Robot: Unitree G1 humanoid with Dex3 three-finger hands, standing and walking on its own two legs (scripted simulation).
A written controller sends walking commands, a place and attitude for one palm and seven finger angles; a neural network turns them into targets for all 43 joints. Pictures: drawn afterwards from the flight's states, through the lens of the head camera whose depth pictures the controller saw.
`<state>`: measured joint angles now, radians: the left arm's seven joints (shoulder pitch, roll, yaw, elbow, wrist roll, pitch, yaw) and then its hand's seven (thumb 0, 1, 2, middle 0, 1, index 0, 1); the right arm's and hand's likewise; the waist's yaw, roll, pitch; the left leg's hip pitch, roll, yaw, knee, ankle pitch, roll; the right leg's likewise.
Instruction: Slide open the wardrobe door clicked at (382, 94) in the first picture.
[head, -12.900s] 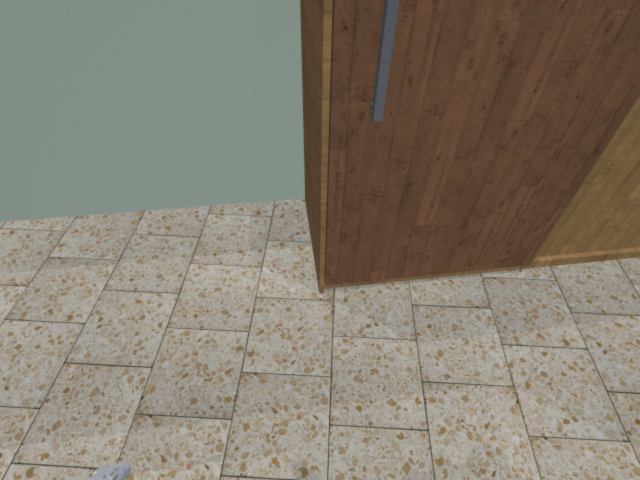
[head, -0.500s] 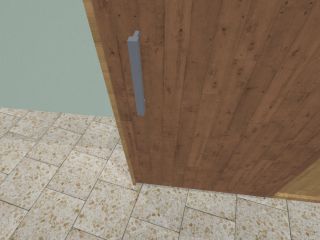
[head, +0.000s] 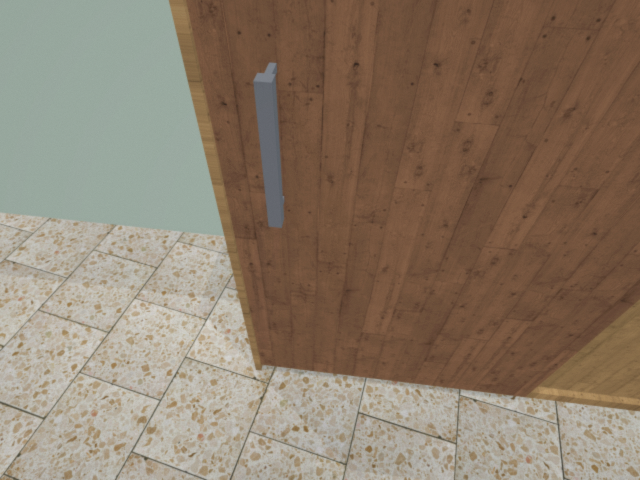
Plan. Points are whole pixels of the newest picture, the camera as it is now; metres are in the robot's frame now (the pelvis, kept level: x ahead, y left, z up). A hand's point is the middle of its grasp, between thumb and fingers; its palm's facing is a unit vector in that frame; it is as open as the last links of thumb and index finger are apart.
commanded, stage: look again from close up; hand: left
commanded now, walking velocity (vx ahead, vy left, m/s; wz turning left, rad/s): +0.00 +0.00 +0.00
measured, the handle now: (274, 153) +0.53 +0.11 +0.13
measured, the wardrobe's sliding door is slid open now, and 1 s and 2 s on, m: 0.00 0.00 0.00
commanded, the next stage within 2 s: raise the hand with hooked fingers in 0.66 s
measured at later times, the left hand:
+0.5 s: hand out of the picture +0.03 +0.19 -0.17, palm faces +0.02 -0.98 -0.21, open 7.3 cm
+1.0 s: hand (175, 360) +0.24 +0.19 +0.03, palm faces +0.16 -0.99 -0.06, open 7.7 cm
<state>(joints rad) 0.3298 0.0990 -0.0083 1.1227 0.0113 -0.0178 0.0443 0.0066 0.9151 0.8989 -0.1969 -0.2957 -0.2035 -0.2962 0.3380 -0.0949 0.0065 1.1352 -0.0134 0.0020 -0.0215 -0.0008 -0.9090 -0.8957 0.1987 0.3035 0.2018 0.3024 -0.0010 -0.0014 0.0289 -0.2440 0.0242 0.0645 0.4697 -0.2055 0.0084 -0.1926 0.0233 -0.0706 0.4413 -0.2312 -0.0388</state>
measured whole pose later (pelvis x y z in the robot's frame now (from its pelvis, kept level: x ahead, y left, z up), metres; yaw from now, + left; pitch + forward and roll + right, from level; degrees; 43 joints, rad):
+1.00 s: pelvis +0.02 +0.01 -0.02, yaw +1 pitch +3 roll +1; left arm 0.35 0.18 0.11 0.09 -0.21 -0.27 -0.04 0.02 0.83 0.85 -0.20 -0.36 -0.21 -0.36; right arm 0.23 -0.24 -0.01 0.73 0.02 -0.24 -0.04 0.01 -0.91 -0.90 0.20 0.30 0.20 0.30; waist -0.04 0.03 -0.09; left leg -0.39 -0.01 0.06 0.64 -0.31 0.03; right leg -0.35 -0.03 -0.08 0.67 -0.37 -0.02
